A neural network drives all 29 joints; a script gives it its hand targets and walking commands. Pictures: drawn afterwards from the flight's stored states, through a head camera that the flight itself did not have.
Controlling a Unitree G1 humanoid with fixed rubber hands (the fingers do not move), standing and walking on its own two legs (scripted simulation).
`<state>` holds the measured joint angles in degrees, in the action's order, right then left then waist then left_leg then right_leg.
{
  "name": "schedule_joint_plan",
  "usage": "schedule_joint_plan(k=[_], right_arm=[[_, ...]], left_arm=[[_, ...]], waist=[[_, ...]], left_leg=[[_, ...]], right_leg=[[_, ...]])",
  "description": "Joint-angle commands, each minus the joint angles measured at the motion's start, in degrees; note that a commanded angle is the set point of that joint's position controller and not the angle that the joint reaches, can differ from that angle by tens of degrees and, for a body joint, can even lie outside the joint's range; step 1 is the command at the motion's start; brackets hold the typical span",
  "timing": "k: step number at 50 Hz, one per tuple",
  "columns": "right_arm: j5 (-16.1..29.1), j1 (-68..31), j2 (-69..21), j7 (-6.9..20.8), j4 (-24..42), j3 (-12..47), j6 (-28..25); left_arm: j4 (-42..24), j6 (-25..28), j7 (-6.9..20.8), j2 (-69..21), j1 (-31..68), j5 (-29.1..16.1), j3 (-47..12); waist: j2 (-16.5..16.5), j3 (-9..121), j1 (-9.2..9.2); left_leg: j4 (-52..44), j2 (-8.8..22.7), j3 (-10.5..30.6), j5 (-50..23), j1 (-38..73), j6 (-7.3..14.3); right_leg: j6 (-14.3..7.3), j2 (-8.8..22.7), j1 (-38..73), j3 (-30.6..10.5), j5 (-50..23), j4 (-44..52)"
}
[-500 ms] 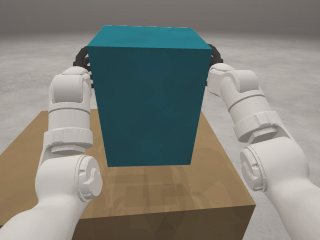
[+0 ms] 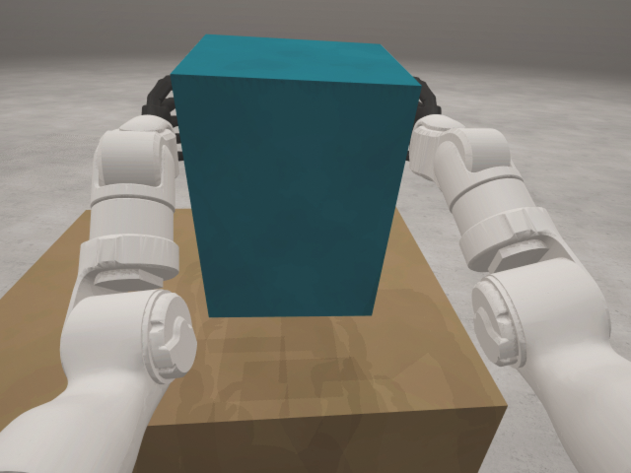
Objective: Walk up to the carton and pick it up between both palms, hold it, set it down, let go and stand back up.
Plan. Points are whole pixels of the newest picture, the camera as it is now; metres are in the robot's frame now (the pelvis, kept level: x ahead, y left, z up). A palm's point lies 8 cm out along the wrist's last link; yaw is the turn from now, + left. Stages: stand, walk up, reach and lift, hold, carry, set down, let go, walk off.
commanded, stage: hold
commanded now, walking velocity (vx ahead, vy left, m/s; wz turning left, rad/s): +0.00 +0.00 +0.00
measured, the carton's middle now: (293, 182) +0.37 +0.01 +0.28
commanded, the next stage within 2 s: none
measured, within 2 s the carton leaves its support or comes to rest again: neither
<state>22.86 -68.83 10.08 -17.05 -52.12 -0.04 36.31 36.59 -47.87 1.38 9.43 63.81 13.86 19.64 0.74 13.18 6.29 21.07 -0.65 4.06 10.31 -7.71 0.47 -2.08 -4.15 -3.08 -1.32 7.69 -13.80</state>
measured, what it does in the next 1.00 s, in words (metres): stands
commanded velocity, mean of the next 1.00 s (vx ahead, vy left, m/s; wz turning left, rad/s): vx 0.00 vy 0.00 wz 0.00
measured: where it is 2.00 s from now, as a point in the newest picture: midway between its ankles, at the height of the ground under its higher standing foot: outside the picture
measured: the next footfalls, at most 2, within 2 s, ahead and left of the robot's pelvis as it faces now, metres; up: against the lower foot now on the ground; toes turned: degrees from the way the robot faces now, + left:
none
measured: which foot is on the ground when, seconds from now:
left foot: down 0.00-1.00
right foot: down 0.00-1.00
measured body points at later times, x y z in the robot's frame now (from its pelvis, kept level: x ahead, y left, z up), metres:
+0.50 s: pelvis +0.00 +0.00 +0.00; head -0.11 +0.02 +0.43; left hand +0.38 +0.14 +0.33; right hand +0.36 -0.16 +0.33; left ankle +0.01 +0.11 -0.75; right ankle +0.00 -0.10 -0.75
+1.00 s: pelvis +0.00 +0.00 +0.00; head -0.11 +0.03 +0.43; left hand +0.39 +0.16 +0.34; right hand +0.37 -0.15 +0.35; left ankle +0.01 +0.11 -0.75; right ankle +0.00 -0.10 -0.75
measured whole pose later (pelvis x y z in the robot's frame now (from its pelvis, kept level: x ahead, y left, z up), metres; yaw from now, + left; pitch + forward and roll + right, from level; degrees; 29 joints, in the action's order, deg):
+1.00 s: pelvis +0.00 +0.00 +0.00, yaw +0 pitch -3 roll -2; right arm 23.3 -68.0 10.1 -17.5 -51.1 1.1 36.5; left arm 37.1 -47.2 1.5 9.8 63.4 13.3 19.2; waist 1.0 13.6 6.6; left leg 21.3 -0.6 4.2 10.4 -7.9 0.5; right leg -2.0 -4.2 -2.9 -1.3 7.5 -13.3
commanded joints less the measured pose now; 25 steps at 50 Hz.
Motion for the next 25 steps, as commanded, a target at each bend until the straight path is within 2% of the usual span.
schedule_joint_plan(k=[1,3,4,5,6,7,10,11,12,13,14,15,16,19,20,21,23,25], right_arm=[[8.4,-38.0,-30.8,7.3,15.0,5.7,-0.9],[8.6,-37.7,-32.1,7.5,15.8,7.2,-0.8],[9.6,-39.0,-33.4,7.6,19.1,8.8,-1.4],[9.7,-37.4,-31.9,7.8,17.5,8.3,-1.3],[10.5,-39.2,-32.3,7.7,20.8,9.6,-1.8],[10.3,-37.9,-32.3,7.5,20.0,9.7,-1.3],[11.8,-36.0,-34.1,7.3,21.1,12.4,-0.8],[12.6,-37.6,-35.3,7.2,24.1,13.6,-1.1],[13.1,-38.2,-35.6,7.1,25.3,14.5,-1.0],[13.4,-38.1,-35.4,6.9,25.2,14.7,-0.6],[12.7,-37.0,-35.2,6.7,24.5,14.1,-0.4],[12.5,-36.5,-34.9,6.7,23.8,13.9,-0.2],[12.1,-35.2,-35.6,6.5,24.4,13.9,-0.2],[11.8,-35.7,-35.4,6.5,26.3,13.0,-0.3],[11.5,-36.2,-34.6,6.4,26.7,12.5,-0.5],[11.2,-36.5,-34.3,6.4,24.2,12.0,-0.1],[10.1,-38.5,-34.7,6.4,24.2,10.9,-0.5],[8.7,-38.2,-34.9,6.7,20.2,9.3,-0.2]], left_arm=[[-6.5,3.2,8.2,-39.8,36.6,-10.8,-16.8],[-7.9,3.2,8.0,-38.9,36.8,-10.1,-15.0],[-9.7,3.3,7.7,-39.5,36.1,-10.5,-15.7],[-10.2,2.9,7.4,-40.8,35.1,-10.4,-16.5],[-10.9,2.9,7.3,-40.9,34.5,-10.8,-16.9],[-10.2,2.7,7.3,-40.2,33.7,-10.2,-16.1],[-15.3,3.2,6.9,-38.4,35.0,-10.4,-16.2],[-15.8,3.2,6.6,-37.7,34.6,-10.8,-16.2],[-16.1,2.9,6.3,-38.1,34.3,-10.6,-16.1],[-14.6,2.4,6.2,-36.8,33.1,-9.8,-15.3],[-15.0,2.0,6.3,-36.7,32.8,-9.8,-15.3],[-13.7,1.6,6.4,-36.3,31.7,-9.1,-14.5],[-14.9,1.8,6.7,-36.2,31.7,-9.5,-14.7],[-16.1,1.7,7.0,-38.3,32.8,-10.8,-17.2],[-15.9,1.7,6.9,-39.6,33.1,-10.8,-18.4],[-14.4,1.6,6.9,-39.0,33.7,-10.2,-17.8],[-12.3,1.7,7.3,-39.9,34.5,-10.4,-18.3],[-11.2,2.2,7.4,-39.5,36.6,-9.9,-17.8]], waist=[[-7.7,8.8,3.16],[-6.0,10.9,2.31],[-5.8,14.6,1.38],[-7.1,13.3,2.6],[-6.8,15.7,1.25],[-5.8,13.9,1.62],[-3.4,15.3,0.48],[-2.0,16.3,-0.45],[-1.5,16.4,-0.89],[-0.6,14.5,-1.49],[0.0,13.8,-0.71],[0.2,11.8,-1.02],[1.3,13.7,-0.45],[-0.6,15.0,1.27],[-2.8,14.3,1.78],[-3.3,11.3,1.45],[-4.3,10.8,1.8],[-5.4,9.4,2.28]], left_leg=[[-2.7,0.9,0.5,-5.2,2.2,-3.9],[-2.2,0.5,0.3,-7.2,3.5,-3.6],[-1.4,0.3,0.4,-9.5,4.0,-3.4],[-1.5,0.7,0.6,-11.8,4.6,-4.1],[-0.9,0.5,0.7,-12.7,4.9,-4.0],[-0.8,0.3,0.6,-13.6,5.3,-4.0],[-0.8,0.1,0.3,-15.6,6.0,-3.8],[-0.3,-0.2,0.1,-16.6,6.6,-3.2],[0.1,-0.2,0.2,-18.4,7.4,-3.0],[-0.1,-0.2,0.1,-17.5,7.5,-2.7],[-0.3,-0.4,0.1,-16.8,7.6,-2.5],[-0.9,-0.5,0.0,-15.0,6.7,-2.2],[-0.8,-0.7,-0.2,-14.5,7.1,-1.7],[-0.7,-0.5,0.2,-14.1,7.5,-2.4],[-0.5,-0.5,0.2,-13.9,7.7,-3.0],[-0.9,-0.4,0.0,-12.3,6.5,-3.1],[-1.5,-0.2,-0.1,-8.3,4.4,-2.8],[-2.7,0.0,-0.1,-4.9,3.0,-2.8]], right_leg=[[2.0,1.2,1.5,-1.3,-6.0,1.1],[2.7,1.3,2.8,-1.0,-7.6,0.7],[3.0,1.2,4.1,-0.9,-9.8,0.1],[2.3,0.5,4.4,-0.5,-11.7,-0.3],[2.5,0.4,5.4,-0.5,-12.4,-0.3],[2.7,0.5,5.4,-0.6,-13.3,0.0],[3.4,0.2,6.2,-0.7,-15.7,-0.7],[3.9,0.3,6.5,-0.8,-17.1,-0.7],[4.1,0.1,6.8,-0.7,-18.9,-0.9],[4.4,0.1,6.6,-0.6,-17.7,-0.5],[4.6,0.3,6.0,-0.5,-17.6,-0.3],[4.5,0.3,5.4,-0.9,-16.2,0.1],[5.1,0.8,6.1,-1.2,-16.6,0.2],[4.6,0.7,5.8,-1.2,-17.0,0.3],[4.2,0.9,4.5,-1.2,-16.4,0.4],[3.9,1.1,3.3,-1.3,-13.7,0.9],[3.6,1.4,2.5,-1.4,-9.6,1.3],[3.4,1.7,1.2,-1.4,-4.9,1.5]])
